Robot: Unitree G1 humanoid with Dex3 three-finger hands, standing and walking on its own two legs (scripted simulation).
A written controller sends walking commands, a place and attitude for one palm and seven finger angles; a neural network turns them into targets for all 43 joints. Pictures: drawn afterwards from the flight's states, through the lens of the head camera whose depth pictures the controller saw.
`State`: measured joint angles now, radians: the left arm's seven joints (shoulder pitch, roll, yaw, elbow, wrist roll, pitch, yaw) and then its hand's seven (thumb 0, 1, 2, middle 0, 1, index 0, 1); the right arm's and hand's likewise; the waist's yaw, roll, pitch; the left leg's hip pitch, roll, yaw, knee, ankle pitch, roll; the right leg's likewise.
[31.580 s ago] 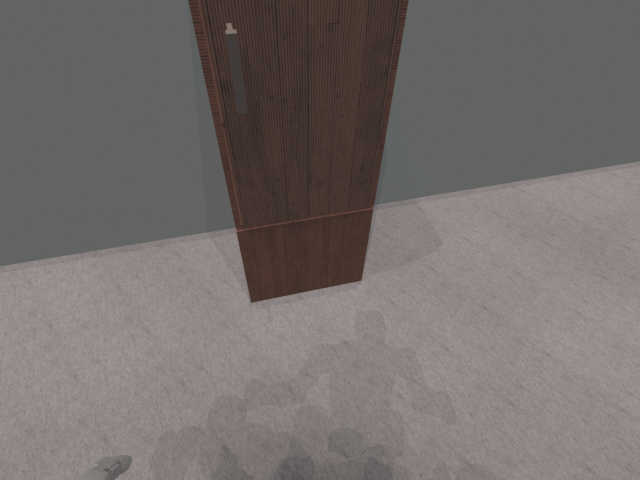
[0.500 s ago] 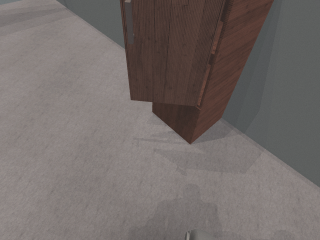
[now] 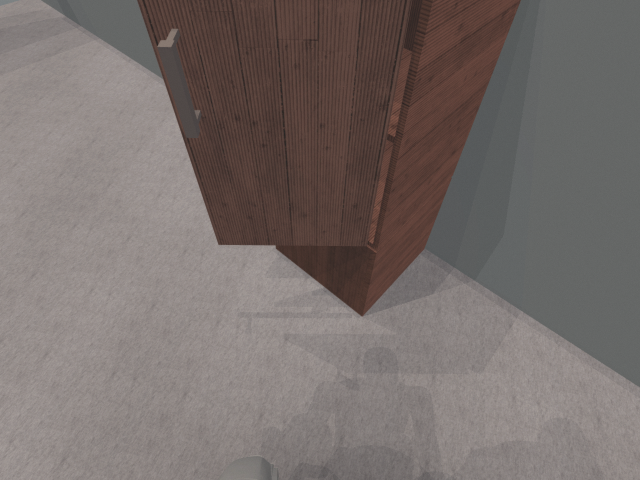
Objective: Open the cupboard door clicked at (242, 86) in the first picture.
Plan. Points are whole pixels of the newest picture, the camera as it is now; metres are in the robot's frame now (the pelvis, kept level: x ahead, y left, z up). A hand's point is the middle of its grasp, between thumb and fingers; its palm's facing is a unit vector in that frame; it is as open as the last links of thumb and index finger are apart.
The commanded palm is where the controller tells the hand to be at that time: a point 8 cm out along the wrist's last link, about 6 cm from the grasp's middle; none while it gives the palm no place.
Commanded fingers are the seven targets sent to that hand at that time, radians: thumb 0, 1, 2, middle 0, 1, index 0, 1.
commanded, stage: take the last steps up to it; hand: left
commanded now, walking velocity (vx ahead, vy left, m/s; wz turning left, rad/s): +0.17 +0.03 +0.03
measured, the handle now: (183, 86) +0.66 +0.25 +0.12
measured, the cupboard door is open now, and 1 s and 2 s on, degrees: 42 42 42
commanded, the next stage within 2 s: come to a stop and stand still in 0.06 s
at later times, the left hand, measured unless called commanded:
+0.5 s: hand (170, 475) +0.15 +0.22 -0.18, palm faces +0.03 -0.98 -0.19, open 7.4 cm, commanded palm none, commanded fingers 0.00 0.90 0.90 -0.20 -0.30 -0.20 -0.30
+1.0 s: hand out of the picture +0.14 +0.15 -0.18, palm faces +0.02 -0.98 -0.19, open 7.2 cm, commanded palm none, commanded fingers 0.00 0.90 0.90 -0.20 -0.30 -0.20 -0.30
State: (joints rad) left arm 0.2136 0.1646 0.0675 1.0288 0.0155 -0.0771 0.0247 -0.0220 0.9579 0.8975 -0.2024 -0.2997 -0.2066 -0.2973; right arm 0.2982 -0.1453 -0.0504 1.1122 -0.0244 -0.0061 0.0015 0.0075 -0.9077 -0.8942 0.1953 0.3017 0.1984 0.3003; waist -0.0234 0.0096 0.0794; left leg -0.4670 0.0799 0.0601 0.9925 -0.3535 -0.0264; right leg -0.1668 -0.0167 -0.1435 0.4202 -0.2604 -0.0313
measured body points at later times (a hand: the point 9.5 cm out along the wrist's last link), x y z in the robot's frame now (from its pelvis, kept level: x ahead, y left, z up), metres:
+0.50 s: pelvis +0.10 +0.04 +0.00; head +0.15 +0.06 +0.45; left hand +0.15 +0.28 -0.17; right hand +0.18 -0.20 -0.14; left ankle +0.15 +0.13 -0.74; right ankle +0.08 -0.11 -0.68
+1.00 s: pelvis +0.09 -0.03 +0.00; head +0.12 -0.01 +0.44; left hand +0.14 +0.20 -0.17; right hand +0.10 -0.25 -0.16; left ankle +0.07 +0.09 -0.74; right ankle +0.07 -0.13 -0.74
